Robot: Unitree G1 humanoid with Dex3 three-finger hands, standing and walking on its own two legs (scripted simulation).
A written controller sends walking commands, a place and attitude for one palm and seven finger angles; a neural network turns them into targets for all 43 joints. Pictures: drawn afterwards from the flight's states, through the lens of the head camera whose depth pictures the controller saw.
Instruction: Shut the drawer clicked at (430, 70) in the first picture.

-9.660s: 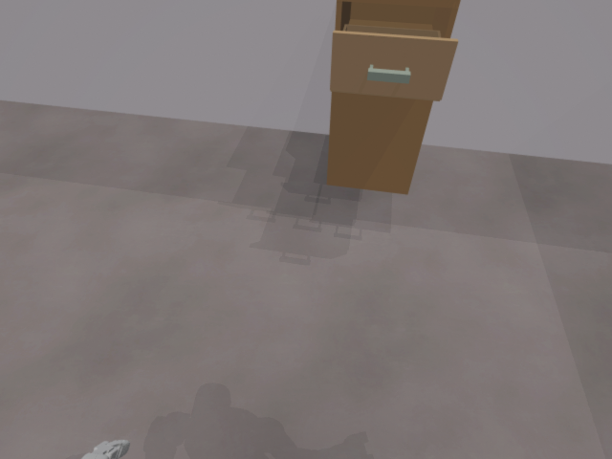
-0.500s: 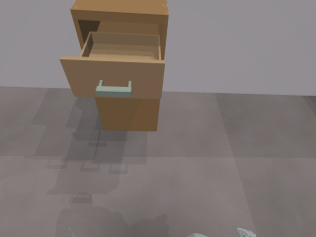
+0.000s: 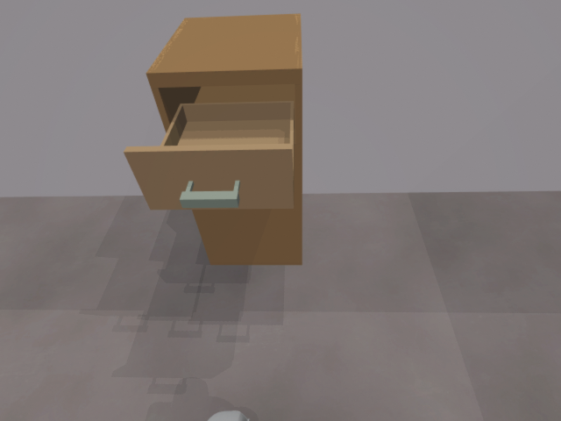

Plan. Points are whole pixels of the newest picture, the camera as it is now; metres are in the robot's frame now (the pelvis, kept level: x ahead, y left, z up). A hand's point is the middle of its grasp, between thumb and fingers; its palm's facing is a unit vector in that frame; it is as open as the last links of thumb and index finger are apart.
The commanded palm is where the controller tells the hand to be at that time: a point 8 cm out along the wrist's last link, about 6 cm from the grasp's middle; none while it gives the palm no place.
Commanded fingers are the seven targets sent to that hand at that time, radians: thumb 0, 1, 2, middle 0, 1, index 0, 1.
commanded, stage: take the last steps up to it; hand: left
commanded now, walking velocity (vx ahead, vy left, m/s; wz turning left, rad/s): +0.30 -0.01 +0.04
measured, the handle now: (212, 192) +0.59 +0.19 -0.04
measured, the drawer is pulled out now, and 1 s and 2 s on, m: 0.29 0.29 0.29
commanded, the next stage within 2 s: come to a stop and stand still in 0.68 s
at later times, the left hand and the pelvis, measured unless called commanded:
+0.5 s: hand (156, 406) +0.19 +0.24 -0.18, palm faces +0.05 -0.98 -0.18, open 7.4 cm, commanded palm none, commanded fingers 0.00 0.90 0.90 -0.20 -0.30 -0.20 -0.30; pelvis +0.15 +0.06 +0.00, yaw -1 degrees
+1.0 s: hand (204, 329) +0.33 +0.18 -0.17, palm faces +0.03 -0.97 -0.25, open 7.2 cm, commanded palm none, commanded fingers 0.00 0.90 0.90 -0.20 -0.30 -0.20 -0.30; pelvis +0.27 +0.00 -0.01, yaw -1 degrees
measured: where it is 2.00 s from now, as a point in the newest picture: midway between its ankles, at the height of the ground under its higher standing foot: outside the picture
